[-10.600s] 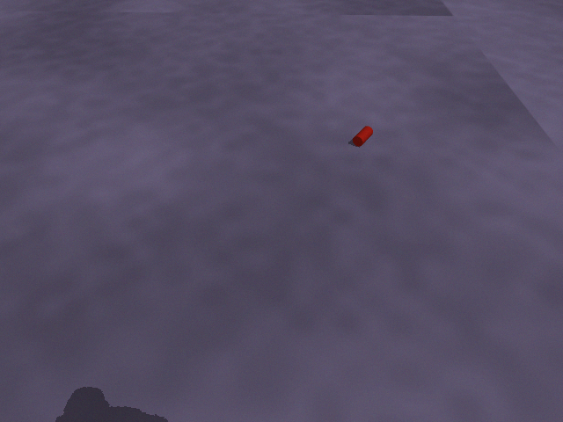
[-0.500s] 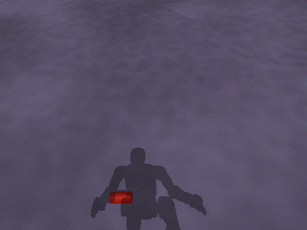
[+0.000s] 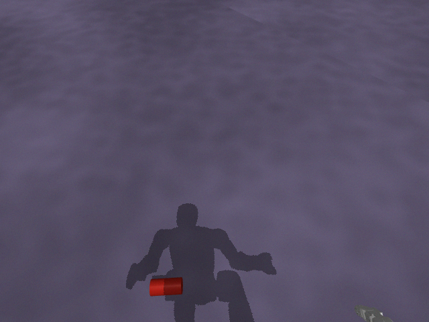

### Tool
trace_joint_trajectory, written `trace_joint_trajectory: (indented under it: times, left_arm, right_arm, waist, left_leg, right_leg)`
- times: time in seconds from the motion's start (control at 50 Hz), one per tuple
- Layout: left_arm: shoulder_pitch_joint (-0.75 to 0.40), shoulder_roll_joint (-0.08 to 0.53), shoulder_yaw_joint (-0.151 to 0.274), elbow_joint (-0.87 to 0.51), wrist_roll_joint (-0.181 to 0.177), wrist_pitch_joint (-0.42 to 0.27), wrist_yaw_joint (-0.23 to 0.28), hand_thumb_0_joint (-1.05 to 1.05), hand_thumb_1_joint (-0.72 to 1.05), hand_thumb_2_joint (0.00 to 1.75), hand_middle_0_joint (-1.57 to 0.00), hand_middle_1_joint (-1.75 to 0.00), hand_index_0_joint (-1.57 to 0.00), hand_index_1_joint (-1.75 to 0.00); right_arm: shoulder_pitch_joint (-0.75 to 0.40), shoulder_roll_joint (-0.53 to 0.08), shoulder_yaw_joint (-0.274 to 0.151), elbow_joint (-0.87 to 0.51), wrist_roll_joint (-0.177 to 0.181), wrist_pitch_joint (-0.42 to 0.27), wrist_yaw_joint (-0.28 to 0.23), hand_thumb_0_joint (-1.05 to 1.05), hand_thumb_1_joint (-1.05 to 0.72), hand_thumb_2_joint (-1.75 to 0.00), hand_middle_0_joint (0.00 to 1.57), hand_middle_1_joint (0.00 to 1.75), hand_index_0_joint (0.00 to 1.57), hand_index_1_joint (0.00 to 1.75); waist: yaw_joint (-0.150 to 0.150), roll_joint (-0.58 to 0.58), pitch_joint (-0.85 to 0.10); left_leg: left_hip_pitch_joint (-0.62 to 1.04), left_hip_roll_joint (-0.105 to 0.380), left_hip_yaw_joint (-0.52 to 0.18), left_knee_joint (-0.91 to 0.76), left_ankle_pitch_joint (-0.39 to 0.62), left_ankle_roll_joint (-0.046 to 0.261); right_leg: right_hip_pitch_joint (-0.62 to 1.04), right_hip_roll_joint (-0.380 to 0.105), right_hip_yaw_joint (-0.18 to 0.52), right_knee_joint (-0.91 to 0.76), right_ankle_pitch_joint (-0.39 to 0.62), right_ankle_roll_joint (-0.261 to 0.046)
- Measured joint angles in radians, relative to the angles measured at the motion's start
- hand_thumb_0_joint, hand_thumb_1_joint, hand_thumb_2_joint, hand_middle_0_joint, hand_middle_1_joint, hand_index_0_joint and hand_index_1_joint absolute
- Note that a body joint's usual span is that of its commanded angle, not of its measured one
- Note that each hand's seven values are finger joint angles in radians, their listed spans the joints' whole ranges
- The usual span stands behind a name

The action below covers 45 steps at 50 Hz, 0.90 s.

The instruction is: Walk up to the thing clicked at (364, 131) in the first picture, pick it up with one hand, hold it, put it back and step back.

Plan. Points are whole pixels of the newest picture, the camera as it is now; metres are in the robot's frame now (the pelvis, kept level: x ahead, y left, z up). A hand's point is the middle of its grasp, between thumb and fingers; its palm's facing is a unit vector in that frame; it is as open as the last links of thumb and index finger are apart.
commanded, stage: walk up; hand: left
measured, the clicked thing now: (166, 286) +0.38 +0.25 -0.73
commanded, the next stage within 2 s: stand in 0.98 s
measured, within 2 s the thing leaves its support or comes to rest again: neither
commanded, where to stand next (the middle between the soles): +0.00 +0.00 m, yaw +2 degrees
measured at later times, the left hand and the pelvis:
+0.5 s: hand out of the picture +0.10 +0.24 -0.14, palm faces -0.03 -0.94 -0.34, open 7.4 cm; pelvis -0.01 -0.01 +0.01, yaw +0 degrees
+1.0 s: hand out of the picture +0.06 +0.25 -0.15, palm faces +0.00 -0.94 -0.33, open 7.4 cm; pelvis -0.01 -0.01 +0.01, yaw +1 degrees
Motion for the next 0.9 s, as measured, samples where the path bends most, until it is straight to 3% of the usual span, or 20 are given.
trace_joint_trajectory:
  times: [0.38, 0.9]
  left_arm:
    - [-0.084, -0.006, -0.005, 0.035, -0.002, 0.009, -0.008, 0.0, 0.91, 0.9, -0.2, -0.3, -0.2, -0.3]
    - [-0.039, -0.01, 0.01, 0.095, 0.003, 0.007, -0.012, 0.0, 0.91, 0.9, -0.2, -0.3, -0.2, -0.3]
  right_arm:
    - [0.036, -0.019, 0.009, 0.098, -0.009, -0.001, 0.01, 0.0, -0.9, -0.9, 0.2, 0.3, 0.2, 0.3]
    - [0.018, 0.0, 0.017, 0.125, -0.014, -0.011, 0.012, 0.0, -0.9, -0.9, 0.2, 0.3, 0.2, 0.3]
  waist:
    - [-0.034, -0.017, -0.003]
    - [-0.011, -0.015, -0.032]
  left_leg:
    - [0.027, 0.009, -0.009, -0.116, 0.064, -0.012]
    - [0.031, 0.013, -0.023, -0.171, 0.105, -0.014]
  right_leg:
    - [0.023, 0.012, -0.01, -0.107, 0.069, -0.011]
    - [0.041, 0.017, -0.025, -0.182, 0.116, -0.011]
